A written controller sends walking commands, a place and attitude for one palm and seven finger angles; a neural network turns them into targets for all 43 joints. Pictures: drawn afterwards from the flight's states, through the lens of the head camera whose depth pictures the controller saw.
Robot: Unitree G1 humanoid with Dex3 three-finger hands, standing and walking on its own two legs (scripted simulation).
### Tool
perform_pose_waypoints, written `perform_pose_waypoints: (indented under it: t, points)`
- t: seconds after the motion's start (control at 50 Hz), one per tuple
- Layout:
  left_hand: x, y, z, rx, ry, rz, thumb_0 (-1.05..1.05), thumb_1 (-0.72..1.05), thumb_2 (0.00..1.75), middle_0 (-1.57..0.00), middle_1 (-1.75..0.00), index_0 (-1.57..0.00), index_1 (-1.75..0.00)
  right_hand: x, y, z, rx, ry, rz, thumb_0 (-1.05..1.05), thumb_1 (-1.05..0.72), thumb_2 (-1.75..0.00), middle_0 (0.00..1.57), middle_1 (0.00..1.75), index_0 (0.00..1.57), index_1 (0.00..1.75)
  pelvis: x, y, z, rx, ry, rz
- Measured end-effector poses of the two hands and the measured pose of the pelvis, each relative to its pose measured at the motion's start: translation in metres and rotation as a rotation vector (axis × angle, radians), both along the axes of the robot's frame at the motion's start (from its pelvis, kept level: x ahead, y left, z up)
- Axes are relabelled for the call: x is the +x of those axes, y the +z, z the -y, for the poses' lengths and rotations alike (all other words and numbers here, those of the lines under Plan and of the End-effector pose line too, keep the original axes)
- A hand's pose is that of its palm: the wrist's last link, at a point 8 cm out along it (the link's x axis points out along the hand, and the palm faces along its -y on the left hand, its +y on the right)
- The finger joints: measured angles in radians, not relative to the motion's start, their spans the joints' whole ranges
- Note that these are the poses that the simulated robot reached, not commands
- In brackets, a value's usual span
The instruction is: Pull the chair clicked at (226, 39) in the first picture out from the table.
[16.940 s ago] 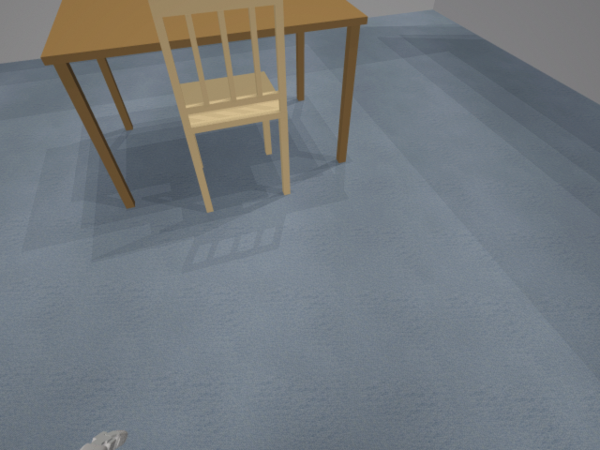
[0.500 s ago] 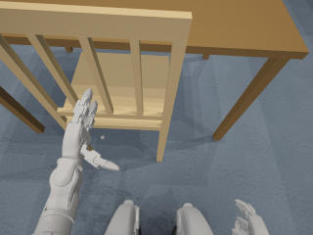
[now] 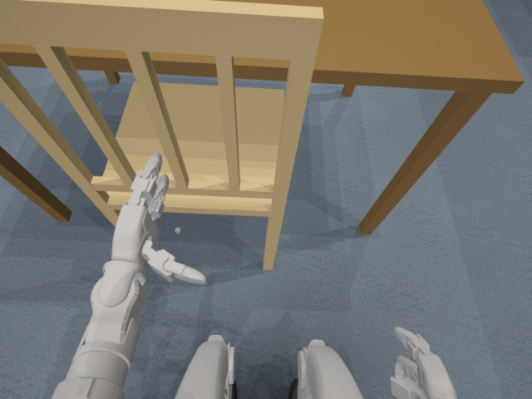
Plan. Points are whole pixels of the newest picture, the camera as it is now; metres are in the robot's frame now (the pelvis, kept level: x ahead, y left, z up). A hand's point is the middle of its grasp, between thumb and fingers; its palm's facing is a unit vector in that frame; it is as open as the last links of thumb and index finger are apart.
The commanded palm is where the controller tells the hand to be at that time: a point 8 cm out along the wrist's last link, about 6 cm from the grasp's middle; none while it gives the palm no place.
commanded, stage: aim the fingers beside a spindle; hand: left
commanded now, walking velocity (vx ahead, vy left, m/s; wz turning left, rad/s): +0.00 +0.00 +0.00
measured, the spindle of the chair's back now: (165, 133) +0.50 +0.17 +0.05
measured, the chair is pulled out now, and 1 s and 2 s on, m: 0.00 -0.02 -0.09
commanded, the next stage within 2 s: push the fingers through the gap in 0.24 s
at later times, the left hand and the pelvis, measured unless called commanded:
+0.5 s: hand (170, 218) +0.36 +0.14 +0.04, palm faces -0.02 -1.00 -0.08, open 16.9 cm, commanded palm +0.34 +0.19 +0.03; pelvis +0.00 -0.01 +0.00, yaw +0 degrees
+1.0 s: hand (179, 203) +0.40 +0.14 +0.01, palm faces -0.03 -1.00 -0.07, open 16.6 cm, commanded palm +0.39 +0.19 +0.03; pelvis -0.01 -0.01 +0.00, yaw +0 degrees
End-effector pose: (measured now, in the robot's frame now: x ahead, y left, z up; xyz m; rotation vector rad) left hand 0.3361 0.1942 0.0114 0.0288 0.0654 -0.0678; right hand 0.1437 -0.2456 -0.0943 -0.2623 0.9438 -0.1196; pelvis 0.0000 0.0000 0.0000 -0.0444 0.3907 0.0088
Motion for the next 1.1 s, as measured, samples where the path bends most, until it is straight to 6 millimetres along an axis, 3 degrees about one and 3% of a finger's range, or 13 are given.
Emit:
perform_pose_waypoints:
  t: [0.16,0.32,0.4,0.48,0.56,0.64,0.84,1.1]
  points:
    - [-0.007,0.039,-0.006,0.031,0.032,0.104,-0.02,-0.50,0.30,-0.06,-0.08,-0.06,-0.08,-0.009,0.003,0.000,0.032,-0.019,-0.020,0.01,-0.91,-0.90,0.20,0.30,0.20,0.30,0.006,0.010,0.002,0.010,-0.008,0.015]
    - [-0.011,0.001,0.004,0.000,0.006,-0.036,-0.01,-0.50,0.30,-0.06,-0.08,-0.06,-0.08,-0.009,0.001,0.008,0.016,-0.018,-0.021,0.01,-0.91,-0.90,0.21,0.30,0.20,0.30,0.004,0.005,0.007,0.010,-0.002,0.008]
    - [-0.014,0.018,0.008,0.006,0.004,0.056,-0.02,-0.50,0.30,-0.06,-0.08,-0.06,-0.08,-0.007,0.004,0.012,-0.001,-0.027,-0.005,0.01,-0.91,-0.90,0.20,0.30,0.20,0.30,0.004,0.006,0.008,0.012,-0.007,0.014]
    - [-0.003,0.033,-0.002,0.040,0.039,0.134,-0.02,-0.50,0.30,-0.07,-0.08,-0.06,-0.08,-0.006,0.001,0.013,0.001,-0.008,-0.007,0.01,-0.91,-0.90,0.20,0.30,0.20,0.30,0.003,0.004,0.009,0.011,-0.001,0.011]
    - [0.013,0.023,-0.007,0.040,0.043,0.072,-0.01,-0.50,0.30,-0.06,-0.08,-0.06,-0.08,-0.007,-0.004,0.013,0.009,-0.007,-0.018,0.01,-0.91,-0.90,0.20,0.30,0.20,0.30,0.000,0.001,0.010,0.009,0.004,0.006]
    - [0.019,0.011,0.001,0.019,0.003,-0.005,-0.01,-0.50,0.30,-0.06,-0.08,-0.06,-0.08,-0.012,-0.004,0.013,0.008,-0.028,-0.028,0.01,-0.91,-0.90,0.20,0.30,0.20,0.30,0.000,0.002,0.009,0.009,0.000,0.001]
    - [0.025,0.006,0.002,0.031,0.036,0.035,-0.01,-0.50,0.30,-0.06,-0.08,-0.11,-0.10,-0.033,-0.009,0.014,-0.011,-0.038,-0.087,0.01,-0.91,-0.90,0.20,0.30,0.20,0.30,0.000,0.001,0.007,0.008,-0.003,-0.008]
    - [0.053,0.007,-0.001,0.027,0.044,0.028,-0.01,-0.50,0.30,-0.06,-0.08,-0.13,-0.11,-0.060,-0.019,0.014,-0.023,-0.057,-0.144,0.01,-0.91,-0.90,0.20,0.30,0.20,0.30,-0.011,-0.003,0.005,0.000,0.003,-0.018]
